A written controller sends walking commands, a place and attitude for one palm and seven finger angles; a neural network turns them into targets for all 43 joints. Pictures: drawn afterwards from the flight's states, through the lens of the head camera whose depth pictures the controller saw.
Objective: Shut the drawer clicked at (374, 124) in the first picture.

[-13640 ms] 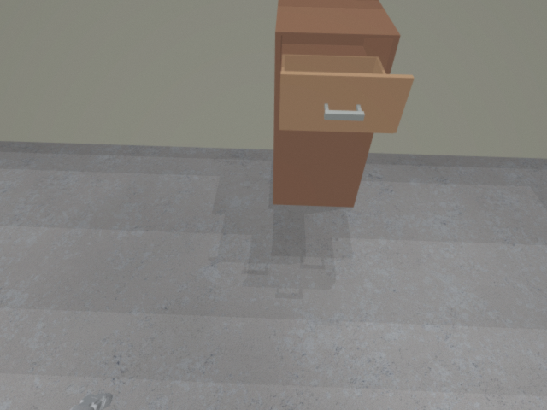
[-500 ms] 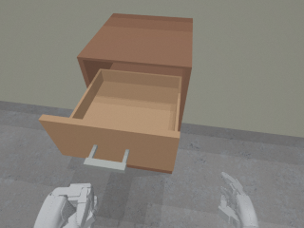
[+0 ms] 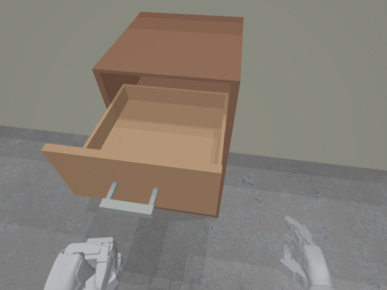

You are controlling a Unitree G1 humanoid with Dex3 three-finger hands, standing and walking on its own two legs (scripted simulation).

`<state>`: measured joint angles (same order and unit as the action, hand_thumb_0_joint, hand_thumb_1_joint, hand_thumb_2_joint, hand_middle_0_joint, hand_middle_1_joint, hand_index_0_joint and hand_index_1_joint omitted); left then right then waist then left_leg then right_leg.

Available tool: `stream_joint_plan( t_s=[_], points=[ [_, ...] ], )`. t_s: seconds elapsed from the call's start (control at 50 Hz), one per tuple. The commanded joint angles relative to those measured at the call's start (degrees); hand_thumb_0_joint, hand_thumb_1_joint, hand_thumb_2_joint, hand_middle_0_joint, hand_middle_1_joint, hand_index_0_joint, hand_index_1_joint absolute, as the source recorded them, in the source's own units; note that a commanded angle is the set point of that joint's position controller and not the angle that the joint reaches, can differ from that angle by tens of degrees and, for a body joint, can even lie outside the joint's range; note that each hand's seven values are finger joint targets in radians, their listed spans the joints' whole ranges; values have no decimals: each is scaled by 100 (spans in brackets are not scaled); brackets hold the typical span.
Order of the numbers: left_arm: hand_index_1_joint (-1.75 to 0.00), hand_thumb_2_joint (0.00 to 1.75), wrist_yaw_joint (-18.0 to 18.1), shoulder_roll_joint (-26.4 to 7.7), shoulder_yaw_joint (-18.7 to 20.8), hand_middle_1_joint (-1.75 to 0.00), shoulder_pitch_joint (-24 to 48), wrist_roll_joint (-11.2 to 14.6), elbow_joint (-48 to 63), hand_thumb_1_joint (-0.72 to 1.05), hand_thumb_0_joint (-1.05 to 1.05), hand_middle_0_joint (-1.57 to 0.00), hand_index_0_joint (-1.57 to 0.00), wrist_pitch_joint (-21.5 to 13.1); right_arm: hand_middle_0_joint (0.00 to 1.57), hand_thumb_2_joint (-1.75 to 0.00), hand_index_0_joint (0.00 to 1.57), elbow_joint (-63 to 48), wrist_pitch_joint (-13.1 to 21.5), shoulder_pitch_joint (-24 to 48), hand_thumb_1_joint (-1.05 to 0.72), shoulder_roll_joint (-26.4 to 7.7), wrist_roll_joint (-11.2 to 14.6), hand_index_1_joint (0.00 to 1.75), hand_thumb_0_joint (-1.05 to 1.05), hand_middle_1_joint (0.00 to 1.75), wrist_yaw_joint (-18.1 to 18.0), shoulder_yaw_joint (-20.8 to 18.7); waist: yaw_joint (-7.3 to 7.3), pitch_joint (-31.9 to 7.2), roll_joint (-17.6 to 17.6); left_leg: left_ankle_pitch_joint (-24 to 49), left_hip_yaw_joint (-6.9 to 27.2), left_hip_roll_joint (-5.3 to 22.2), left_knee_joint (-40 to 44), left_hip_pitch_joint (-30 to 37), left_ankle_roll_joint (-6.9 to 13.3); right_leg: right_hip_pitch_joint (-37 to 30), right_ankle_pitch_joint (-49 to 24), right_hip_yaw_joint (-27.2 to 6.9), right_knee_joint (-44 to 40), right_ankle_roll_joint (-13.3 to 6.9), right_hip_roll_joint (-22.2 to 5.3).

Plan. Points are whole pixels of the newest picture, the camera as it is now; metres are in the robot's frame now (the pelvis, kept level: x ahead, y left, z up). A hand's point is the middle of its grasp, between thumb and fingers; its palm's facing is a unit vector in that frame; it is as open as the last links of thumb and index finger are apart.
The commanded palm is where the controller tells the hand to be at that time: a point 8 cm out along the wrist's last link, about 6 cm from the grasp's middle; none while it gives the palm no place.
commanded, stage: bring the fist close to the handle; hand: left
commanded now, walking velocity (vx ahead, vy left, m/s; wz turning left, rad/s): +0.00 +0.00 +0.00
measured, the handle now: (130, 199) +0.30 +0.17 +0.02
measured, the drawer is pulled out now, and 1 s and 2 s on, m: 0.29 0.29 0.25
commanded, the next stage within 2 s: push the drawer shut in 1.20 s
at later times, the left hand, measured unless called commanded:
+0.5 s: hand (133, 257) +0.17 +0.12 +0.06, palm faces -0.06 -1.00 -0.03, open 3.2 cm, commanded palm +0.15 +0.18 +0.05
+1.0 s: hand (143, 244) +0.20 +0.12 +0.03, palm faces -0.08 -1.00 -0.03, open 3.3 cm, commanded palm +0.18 +0.18 +0.03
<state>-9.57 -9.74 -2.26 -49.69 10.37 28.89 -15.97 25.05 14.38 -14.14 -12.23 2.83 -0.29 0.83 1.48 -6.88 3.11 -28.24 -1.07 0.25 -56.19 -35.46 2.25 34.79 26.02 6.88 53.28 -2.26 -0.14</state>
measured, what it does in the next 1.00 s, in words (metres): stands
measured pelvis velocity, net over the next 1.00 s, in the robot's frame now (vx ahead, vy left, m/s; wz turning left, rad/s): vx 0.00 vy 0.00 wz -0.01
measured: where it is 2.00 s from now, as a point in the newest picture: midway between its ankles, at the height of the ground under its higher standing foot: outside the picture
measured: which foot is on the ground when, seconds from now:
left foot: down 0.00-1.00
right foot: down 0.00-1.00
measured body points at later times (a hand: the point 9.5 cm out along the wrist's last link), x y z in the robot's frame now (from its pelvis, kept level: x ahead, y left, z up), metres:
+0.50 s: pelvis +0.00 -0.01 -0.02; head +0.05 -0.02 +0.43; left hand +0.17 +0.18 +0.06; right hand +0.18 -0.24 -0.09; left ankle +0.00 +0.09 -0.68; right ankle +0.01 -0.10 -0.68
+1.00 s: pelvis +0.00 +0.00 -0.04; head +0.07 -0.01 +0.41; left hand +0.20 +0.17 +0.03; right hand +0.18 -0.23 -0.11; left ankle +0.00 +0.09 -0.68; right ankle +0.01 -0.10 -0.68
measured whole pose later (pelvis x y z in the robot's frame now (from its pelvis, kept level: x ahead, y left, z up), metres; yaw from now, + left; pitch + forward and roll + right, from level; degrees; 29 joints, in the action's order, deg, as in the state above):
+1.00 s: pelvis +0.00 +0.00 -0.04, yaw -1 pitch +16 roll -2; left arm -6.3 -9.4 -3.2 -30.9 8.7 13.0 -21.8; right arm 24.8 7.6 -13.8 -12.6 1.4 -0.2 0.5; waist -0.6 -9.1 2.7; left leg -32.5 -1.4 0.6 -67.4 -51.2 2.0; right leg 51.0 30.4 6.6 65.0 -2.8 -0.4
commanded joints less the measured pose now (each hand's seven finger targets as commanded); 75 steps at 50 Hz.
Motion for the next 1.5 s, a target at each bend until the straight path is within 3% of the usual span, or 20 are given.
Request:
stream_joint_plan(
  t_s=[0.0, 0.06, 0.16, 0.34, 0.38, 0.44, 0.6, 0.74, 0.76, 0.86, 0.92, 0.96, 1.06, 1.14, 1.22, 1.26, 1.3, 1.36, 1.42, 1.48],
  points=[
    [-160, 90, -49, -418, 287, -160, 16, 20, 1112, 90, 0, -140, -140, -642, 20, -90, 20, -946, 294, 405, -90, -590, -2, 30, 0, 30, -54, -313, -157, -422, -254, 1110, 301, -38, 759, 13, -17, -196, -609, -460, -838, 65, 37],
    [-160, 90, -46, -342, 239, -160, 14, 16, 971, 90, 0, -140, -140, -689, 20, -90, 20, -960, 244, 421, -90, -572, -7, 30, 0, 30, -47, -321, -135, -608, -217, 1232, 283, -53, 682, -7, -20, -232, -782, -464, -741, 60, 31],
    [-160, 90, -31, -384, 352, -160, 361, 52, 413, 90, 0, -140, -140, -598, 20, -90, 20, -935, 111, 495, -90, -614, 0, 30, 0, 30, -106, -319, -195, -331, -415, 924, 275, -54, 605, -355, -33, -81, -394, -575, -823, 77, 4],
    [-160, 90, 66, -414, 463, -160, 709, 77, 160, 90, 0, -140, -140, -829, 20, -90, 20, -881, 31, 438, -90, -616, -42, 30, 0, 30, -126, -341, -154, -767, -384, 1280, 243, -67, 403, -465, -40, -164, -923, -600, -553, 74, -11],
    [-160, 90, 43, -293, 314, -160, 838, 76, 32, 90, 0, -140, -140, -895, 20, -90, 20, -886, 16, 415, -90, -628, -46, 30, 0, 30, -111, -330, -229, -686, -390, 1173, 234, -73, 345, -565, -46, -18, -828, -608, -515, 90, -13],
    [-160, 90, 34, -404, 398, -160, 1089, 32, -251, 90, 0, -140, -140, -967, 20, -90, 20, -809, -11, 426, -90, -674, -72, 30, 0, 30, -122, -344, -281, -654, -523, 1060, 250, -63, 214, -783, -41, 113, -645, -677, -476, 89, -18],
    [-160, 90, 88, -361, 337, -160, 1431, 16, -250, 90, 0, -140, -140, -1129, 20, -90, 20, -841, -63, 344, -90, -690, -102, 30, 0, 30, -102, -361, -254, -1237, -227, 1280, 264, -49, 22, -749, -51, 285, -970, -555, -53, 60, 3],
    [-160, 90, 197, -294, 270, -160, 1730, -124, -791, 90, 0, -140, -140, -1048, 20, -90, 20, -841, -239, 360, -90, -735, -134, 30, 0, 30, -87, -350, -334, -1114, -507, 1182, 273, -41, -185, -1140, -48, 530, -934, -562, 117, 64, 16],
    [-160, 90, 190, -218, 167, -160, 1832, -155, -764, 90, 0, -140, -140, -1061, 20, -90, 20, -868, -249, 341, -90, -739, -138, 30, 0, 30, -80, -340, -341, -1159, -408, 1175, 276, -43, -214, -1126, -50, 610, -926, -548, 181, 61, 15],
    [-160, 90, 255, -389, 276, -160, 1752, -104, -252, 90, 0, -140, -140, -1095, 20, -90, 20, -973, -305, 260, -90, -707, -129, 30, 0, 30, -81, -345, -219, -1724, -121, 1546, 269, -34, -165, -788, -53, 370, -1303, -512, 270, 38, 22],
    [-160, 90, 311, -263, 113, -160, 1713, -104, -197, 90, 0, -140, -140, -1043, 20, -90, 20, -1007, -354, 257, -90, -684, -125, 30, 0, 30, -64, -326, -248, -1609, -99, 1570, 285, -29, -123, -767, -62, 401, -1296, -468, 244, 48, 24],
    [-160, 90, 357, -117, 2, -160, 1646, -154, -438, 90, 0, -140, -140, -964, 20, -90, 20, -994, -404, 254, -90, -694, -118, 30, 0, 30, -61, -324, -321, -1369, -307, 1525, 337, -9, -91, -834, -66, 542, -1236, -397, 242, 53, 52],
    [-160, 90, 340, -199, 41, -160, 1637, -219, -700, 90, 0, -140, -140, -796, 20, -90, 20, -1062, -512, 297, -90, -736, -114, 30, 0, 30, -71, -322, -359, -1082, -603, 988, 319, -42, -96, -1155, -54, 599, -736, -473, 108, 70, 29],
    [-160, 90, 383, -447, 223, -160, 1794, -208, -250, 90, 0, -140, -140, -986, 20, -90, 20, -1097, -496, 302, -90, -726, -132, 30, 0, 30, -101, -308, -252, -1330, -176, 1084, 302, -43, -116, -1014, -57, 577, -764, -501, 194, 25, 31],
    [-160, 90, 432, -294, 125, -160, 1630, -101, -76, 90, 0, -140, -140, -1187, 20, -90, 20, -1064, -433, 236, -90, -665, -133, 30, 0, 30, -66, -304, -249, -1518, 1, 1388, 318, -36, -123, -790, -81, 569, -1052, -436, 261, 26, 44],
    [-160, 90, 419, -160, -28, -160, 1470, -141, -229, 90, 0, -140, -140, -1165, 20, -90, 20, -1049, -448, 230, -90, -679, -134, 30, 0, 30, -46, -307, -286, -1428, -41, 1520, 352, -11, -108, -769, -88, 640, -1122, -379, 289, 24, 57],
    [-160, 90, 378, -114, -142, -160, 1606, -181, -411, 90, 0, -140, -140, -1078, 20, -90, 20, -1063, -473, 234, -90, -728, -125, 30, 0, 30, -42, -322, -406, -1227, -324, 1257, 364, -6, -139, -949, -75, 749, -947, -387, 236, 58, 55],
    [-160, 90, 370, -166, -174, -160, 2047, -298, -731, 90, 0, -140, -140, -906, 20, -90, 20, -1074, -520, 262, -90, -792, -137, 30, 0, 30, -71, -281, -506, -862, -415, 715, 370, -28, -178, -1248, -55, 975, -373, -474, 131, 64, 40],
    [-160, 90, 430, -358, 12, -160, 2572, -314, -690, 90, 0, -140, -140, -876, 20, -90, 20, -1096, -519, 244, -90, -819, -136, 30, 0, 30, -115, -262, -483, -998, -444, 489, 360, -33, -206, -1293, -48, 968, -31, -552, 93, 59, 27],
    [-160, 90, 567, -527, 263, -160, 2922, -244, -398, 90, 0, -140, -140, -943, 20, -90, 20, -1080, -495, 195, -90, -792, -156, 30, 0, 30, -132, -244, -354, -1503, -121, 835, 345, -43, -154, -1005, -56, 734, -407, -526, 184, 28, 30]
  ],
)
